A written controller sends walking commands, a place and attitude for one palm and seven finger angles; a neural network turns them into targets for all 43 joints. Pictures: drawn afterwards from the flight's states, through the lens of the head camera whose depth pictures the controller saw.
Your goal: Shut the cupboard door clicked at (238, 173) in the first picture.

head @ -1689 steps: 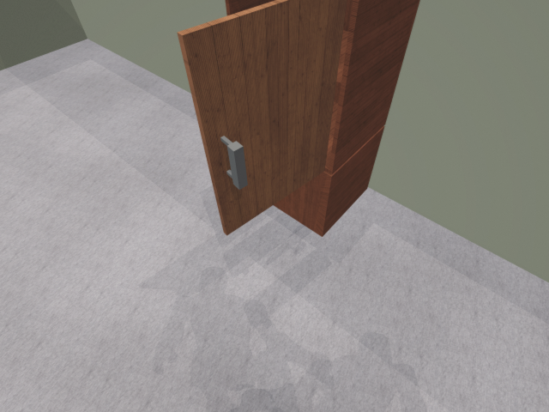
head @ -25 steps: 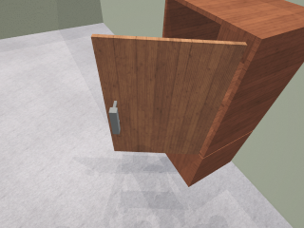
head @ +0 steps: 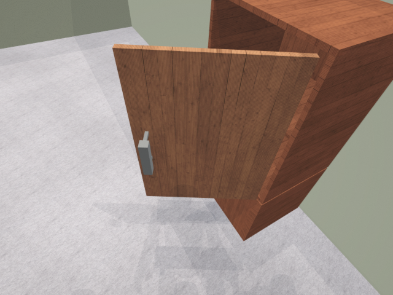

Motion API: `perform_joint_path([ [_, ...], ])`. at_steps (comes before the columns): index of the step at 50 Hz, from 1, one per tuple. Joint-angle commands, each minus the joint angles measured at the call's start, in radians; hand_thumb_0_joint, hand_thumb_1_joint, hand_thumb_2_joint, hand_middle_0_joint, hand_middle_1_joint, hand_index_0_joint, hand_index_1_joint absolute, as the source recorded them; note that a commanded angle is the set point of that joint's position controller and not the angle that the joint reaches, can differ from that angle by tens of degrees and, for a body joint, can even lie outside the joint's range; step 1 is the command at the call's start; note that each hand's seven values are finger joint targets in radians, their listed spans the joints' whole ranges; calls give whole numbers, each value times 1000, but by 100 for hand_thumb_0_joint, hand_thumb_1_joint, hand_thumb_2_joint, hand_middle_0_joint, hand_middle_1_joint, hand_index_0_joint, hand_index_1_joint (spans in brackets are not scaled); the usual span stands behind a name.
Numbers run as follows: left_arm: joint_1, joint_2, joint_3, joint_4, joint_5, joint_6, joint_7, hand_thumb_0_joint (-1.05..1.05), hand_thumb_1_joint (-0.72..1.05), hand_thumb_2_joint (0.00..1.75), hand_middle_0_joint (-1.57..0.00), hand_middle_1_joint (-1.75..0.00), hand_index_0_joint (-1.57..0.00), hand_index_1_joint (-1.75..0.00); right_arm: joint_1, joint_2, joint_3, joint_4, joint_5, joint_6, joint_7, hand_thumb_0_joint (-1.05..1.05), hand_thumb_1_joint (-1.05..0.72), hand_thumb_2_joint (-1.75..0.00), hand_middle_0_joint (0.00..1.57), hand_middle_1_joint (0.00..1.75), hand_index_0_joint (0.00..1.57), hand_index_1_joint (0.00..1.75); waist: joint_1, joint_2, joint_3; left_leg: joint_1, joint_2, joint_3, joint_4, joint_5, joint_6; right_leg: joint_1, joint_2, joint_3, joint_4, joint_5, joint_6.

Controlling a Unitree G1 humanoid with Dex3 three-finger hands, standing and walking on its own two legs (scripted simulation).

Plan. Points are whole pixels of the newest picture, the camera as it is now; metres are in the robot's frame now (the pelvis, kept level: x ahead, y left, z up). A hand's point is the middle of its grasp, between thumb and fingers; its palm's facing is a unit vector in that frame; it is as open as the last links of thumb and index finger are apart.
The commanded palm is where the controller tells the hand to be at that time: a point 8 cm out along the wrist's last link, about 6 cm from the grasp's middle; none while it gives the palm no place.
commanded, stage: shuffle to correct the standing spot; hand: left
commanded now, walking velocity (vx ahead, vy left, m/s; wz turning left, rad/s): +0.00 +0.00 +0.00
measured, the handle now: (147, 152) +0.49 +0.17 -0.06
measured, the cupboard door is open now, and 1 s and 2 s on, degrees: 59 59 59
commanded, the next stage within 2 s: come to a stop and stand still in 0.24 s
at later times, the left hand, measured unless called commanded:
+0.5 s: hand out of the picture -0.01 +0.12 -0.18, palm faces +0.05 -0.99 -0.14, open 7.4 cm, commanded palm none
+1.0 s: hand out of the picture +0.08 +0.19 -0.17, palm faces -0.01 -0.96 -0.28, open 7.4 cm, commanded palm none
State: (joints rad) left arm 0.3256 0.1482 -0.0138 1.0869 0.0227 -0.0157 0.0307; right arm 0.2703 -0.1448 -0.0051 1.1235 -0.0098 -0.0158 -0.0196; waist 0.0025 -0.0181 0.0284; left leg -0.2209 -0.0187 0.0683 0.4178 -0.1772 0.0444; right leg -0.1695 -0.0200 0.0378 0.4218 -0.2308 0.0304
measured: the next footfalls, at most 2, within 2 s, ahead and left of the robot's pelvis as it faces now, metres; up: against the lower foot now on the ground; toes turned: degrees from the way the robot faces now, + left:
none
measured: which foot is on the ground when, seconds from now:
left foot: down 0.00-1.00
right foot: down 0.00-1.00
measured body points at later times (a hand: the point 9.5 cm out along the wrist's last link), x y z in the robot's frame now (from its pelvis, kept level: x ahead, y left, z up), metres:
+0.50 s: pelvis +0.05 -0.03 -0.01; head +0.07 -0.02 +0.44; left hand -0.01 +0.17 -0.17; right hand +0.04 -0.24 -0.16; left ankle +0.03 +0.09 -0.74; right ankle +0.00 -0.14 -0.74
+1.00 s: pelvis +0.02 -0.01 -0.01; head +0.03 -0.02 +0.44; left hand +0.08 +0.24 -0.15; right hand +0.09 -0.24 -0.16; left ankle +0.03 +0.09 -0.74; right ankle +0.00 -0.14 -0.74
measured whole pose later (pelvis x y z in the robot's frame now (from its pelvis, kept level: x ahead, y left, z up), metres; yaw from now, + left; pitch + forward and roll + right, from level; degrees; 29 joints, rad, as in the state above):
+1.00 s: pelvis +0.02 -0.01 -0.01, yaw -1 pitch -1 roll +0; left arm 0.24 0.20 0.00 0.98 0.02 0.00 0.04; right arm 0.21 -0.18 -0.01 0.96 -0.02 0.00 -0.01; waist 0.00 0.03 0.02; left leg -0.26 0.01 0.08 0.57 -0.30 0.03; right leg -0.21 -0.01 0.03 0.57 -0.34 0.02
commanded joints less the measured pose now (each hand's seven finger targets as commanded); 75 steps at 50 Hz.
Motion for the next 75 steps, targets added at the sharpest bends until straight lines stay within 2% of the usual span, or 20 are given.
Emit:
perform_joint_path([
  [1, 81, 92, 20, -27, -5, -12, 9, 0, 90, 90, -20, -30, -20, -30, 43, -107, -22, -33, 3, -12, -5, 0, -90, -90, 20, 30, 20, 30, 0, 6, 44, 20, 118, -125, -105, -48, -16, -80, -70, 56, -83, 33, -55],
  [4, 83, 74, 17, -19, -6, -10, 8, 0, 90, 90, -20, -30, -20, -30, 52, -92, -17, -25, 1, -11, -5, 0, -90, -90, 20, 30, 20, 30, -4, 5, 40, 25, 123, -127, -114, -86, -20, -82, -65, 50, -80, 6, -51],
  [8, 107, 63, 27, -20, 2, 5, -1, 0, 90, 90, -20, -30, -20, -30, 65, -108, -33, -28, -7, 3, -3, 0, -90, -90, 20, 30, 20, 30, -2, 43, 90, -31, 153, -172, -159, -373, -2, -141, -29, 17, -25, -192, -55],
  [13, 152, 41, 39, -22, 8, 4, -15, 0, 90, 90, -20, -30, -20, -30, 63, -125, -49, -49, -11, 2, -5, 0, -90, -90, 20, 30, 20, 30, 11, 78, 107, -94, 200, -218, -183, -471, 35, -140, -5, -24, 58, -176, -64],
  [18, 185, 53, 47, -14, 2, -11, -11, 0, 90, 90, -20, -30, -20, -30, 64, -68, -40, -62, -6, -12, -9, 0, -90, -90, 20, 30, 20, 30, 15, -59, 106, -102, 116, -88, 22, -210, 7, -97, -74, 91, -45, -101, -98],
  [20, 204, 64, 47, 1, -5, -18, -1, 0, 90, 90, -20, -30, -20, -30, 60, -27, -22, -62, -5, -18, -12, 0, -90, -90, 20, 30, 20, 30, 11, -147, 63, -94, 65, -4, 125, -51, -19, -34, -125, 148, -74, 135, -114],
  [21, 196, 65, 43, 4, -6, -20, 4, 0, 90, 90, -20, -30, -20, -30, 67, -12, -16, -54, -2, -17, -15, 0, -90, -90, 20, 30, 20, 30, 1, -145, 61, -79, 63, 2, 122, -21, -27, -23, -134, 137, -57, 298, -113],
  [23, 183, 54, 35, 4, -10, -26, 12, 0, 90, 90, -20, -30, -20, -30, 87, -21, -11, -29, 2, -20, -24, 0, -90, -90, 20, 30, 20, 30, -9, -42, 14, 20, 93, -28, 68, 171, -31, -4, -104, 71, 21, 614, -82],
  [25, 171, 74, 35, -5, -11, -24, 20, 0, 90, 90, -20, -30, -20, -30, 88, -47, -17, -22, 8, -20, -34, 0, -90, -90, 20, 30, 20, 30, -3, 33, -33, 85, 112, -41, 73, 362, -26, 14, -93, 48, 47, 652, -61],
  [27, 157, 82, 38, -18, -8, -18, 27, 0, 90, 90, -20, -30, -20, -30, 84, -52, -21, -27, 11, -14, -38, 0, -90, -90, 20, 30, 20, 30, -4, 28, -22, 90, 119, -48, 81, 430, -24, 3, -95, 48, 59, 670, -57],
  [32, 130, 93, 51, -53, -3, -4, 32, 0, 90, 90, -20, -30, -20, -30, 58, -71, -39, -63, 6, 4, -38, 0, -90, -90, 20, 30, 20, 30, 2, -8, -76, 92, 122, -44, 125, 422, -25, 7, -112, 55, 96, 656, -66],
  [37, 77, 83, 48, -75, -3, 7, 27, 0, 90, 90, -20, -30, -20, -30, 22, -77, -41, -82, 2, 7, -32, 0, -90, -90, 20, 30, 20, 30, 2, 14, -68, 96, 131, -63, 104, 385, -15, -30, -91, 53, 84, 468, -65],
  [38, 112, 139, 58, -60, -1, -10, 54, 0, 90, 90, -20, -30, -20, -30, -67, -148, -54, -168, 18, 1, -16, 0, -90, -90, 20, 30, 20, 30, 12, 56, -62, 78, 155, -33, 264, 398, -40, -80, -124, 97, 24, 649, -45],
  [39, 48, 165, 57, -123, -1, -13, 45, 0, 90, 90, -20, -30, -20, -30, -19, -96, -51, -195, 7, 10, -3, 0, -90, -90, 20, 30, 20, 30, -25, 20, -67, -34, 94, -41, 217, -4, -34, -34, -151, 134, 37, 432, -94],
  [40, 1, 155, 48, -136, 0, -13, 39, 0, 90, 90, -20, -30, -20, -30, -8, -82, -45, -197, 5, 12, 0, 0, -90, -90, 20, 30, 20, 30, -36, 3, -71, -14, 84, -42, 146, -88, -32, -70, -140, 132, 45, 261, -115],
  [43, -6, 138, 40, -150, -5, -12, 29, 0, 90, 90, -20, -30, -20, -30, 4, -123, -39, -207, -5, -4, 0, 0, -90, -90, 20, 30, 20, 30, -14, 117, -75, 35, 145, -118, 84, 233, 9, -68, -42, 32, 118, 167, -83],
  [46, -18, 133, 29, -150, -1, -1, 20, 0, 90, 90, -20, -30, -20, -30, -40, -142, -35, -227, -6, -1, 1, 0, -90, -90, 20, 30, 20, 30, 2, 26, 52, -58, 139, -130, 20, 46, 16, -105, -32, 37, 59, 7, -74],
  [50, -58, 167, 27, -163, -3, 5, 9, 0, 90, 90, -20, -30, -20, -30, -37, -170, -32, -223, -10, 2, 10, 0, -90, -90, 20, 30, 20, 30, -6, 20, 96, -85, 122, -147, -73, -213, 7, -150, -29, 53, 21, -149, -71],
  [65, -58, 213, 29, -105, -9, -11, 1, 0, 90, 90, -20, -30, -20, -30, -20, -203, -20, -135, -3, -24, 4, 0, -90, -90, 20, 30, 20, 30, -2, -10, -34, 53, 122, -96, -39, 35, 1, -74, -70, 71, 2, 55, -68],
  [75, -61, 217, 24, -52, -10, -11, 1, 0, 90, 90, -20, -30, -20, -30, -39, -206, -15, -83, -1, -23, -2, 0, -90, -90, 20, 30, 20, 30, -1, 23, -20, 82, 129, -81, -37, 82, -9, -60, -73, 78, -14, 126, -67],
])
